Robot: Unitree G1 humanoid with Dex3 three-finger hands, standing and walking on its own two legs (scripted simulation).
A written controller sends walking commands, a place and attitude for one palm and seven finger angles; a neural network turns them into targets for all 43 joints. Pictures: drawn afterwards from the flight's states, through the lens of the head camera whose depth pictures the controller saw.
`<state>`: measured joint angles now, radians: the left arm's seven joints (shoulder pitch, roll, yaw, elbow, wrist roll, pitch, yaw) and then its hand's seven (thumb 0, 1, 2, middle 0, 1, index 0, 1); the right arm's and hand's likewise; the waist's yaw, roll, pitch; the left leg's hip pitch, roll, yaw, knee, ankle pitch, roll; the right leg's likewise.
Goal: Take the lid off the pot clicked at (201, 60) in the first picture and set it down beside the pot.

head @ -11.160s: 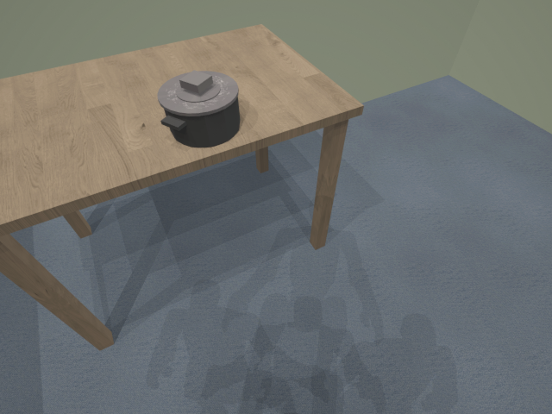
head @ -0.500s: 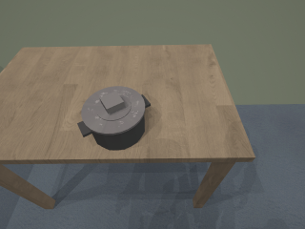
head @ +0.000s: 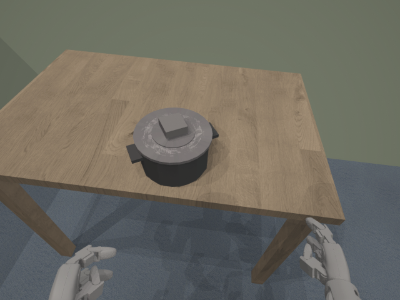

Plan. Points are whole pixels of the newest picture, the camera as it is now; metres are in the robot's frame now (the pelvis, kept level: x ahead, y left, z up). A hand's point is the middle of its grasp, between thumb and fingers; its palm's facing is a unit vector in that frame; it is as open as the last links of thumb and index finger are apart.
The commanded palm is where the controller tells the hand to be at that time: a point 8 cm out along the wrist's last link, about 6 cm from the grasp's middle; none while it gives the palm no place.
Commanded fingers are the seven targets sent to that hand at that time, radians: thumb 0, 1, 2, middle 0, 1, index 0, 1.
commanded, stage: lift the closed hand beside the body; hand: left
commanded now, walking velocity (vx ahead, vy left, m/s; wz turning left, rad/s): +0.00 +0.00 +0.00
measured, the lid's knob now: (172, 125) +0.47 +0.11 +0.08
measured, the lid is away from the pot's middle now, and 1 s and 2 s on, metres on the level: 0.00 0.00 0.00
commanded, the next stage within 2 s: raise the hand higher, near the body in 0.24 s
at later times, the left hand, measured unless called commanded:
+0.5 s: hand (78, 277) +0.15 +0.23 +0.01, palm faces +0.25 -0.88 -0.40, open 3.1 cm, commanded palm +0.10 +0.26 +0.05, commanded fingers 0.00 0.90 0.90 -1.30 -1.50 -1.30 -1.50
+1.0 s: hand (76, 235) +0.20 +0.23 +0.08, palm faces +0.27 -0.86 -0.43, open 3.1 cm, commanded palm +0.15 +0.26 +0.11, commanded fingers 0.00 0.90 0.90 -1.30 -1.50 -1.30 -1.50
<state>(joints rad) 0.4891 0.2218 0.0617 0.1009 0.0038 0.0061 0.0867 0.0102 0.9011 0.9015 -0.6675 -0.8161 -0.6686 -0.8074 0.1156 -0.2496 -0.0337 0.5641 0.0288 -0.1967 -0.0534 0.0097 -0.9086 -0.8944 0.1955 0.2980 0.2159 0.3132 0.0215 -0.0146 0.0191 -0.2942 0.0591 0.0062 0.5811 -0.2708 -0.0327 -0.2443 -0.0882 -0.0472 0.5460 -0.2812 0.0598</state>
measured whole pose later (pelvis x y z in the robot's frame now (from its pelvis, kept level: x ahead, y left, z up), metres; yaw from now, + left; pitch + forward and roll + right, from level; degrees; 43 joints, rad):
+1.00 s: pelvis +0.04 -0.01 +0.01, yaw -1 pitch -3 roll +0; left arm 0.65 0.28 0.19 -0.38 0.01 -0.02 0.07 0.02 0.89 0.90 -1.29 -1.50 -1.30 -1.49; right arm 0.16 -0.19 0.02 0.63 -0.01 -0.17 -0.08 0.01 -0.90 -0.89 0.20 0.30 0.20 0.30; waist 0.08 0.04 0.05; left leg -0.15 0.07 0.02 0.51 -0.31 -0.04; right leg -0.11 -0.08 -0.04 0.48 -0.32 0.06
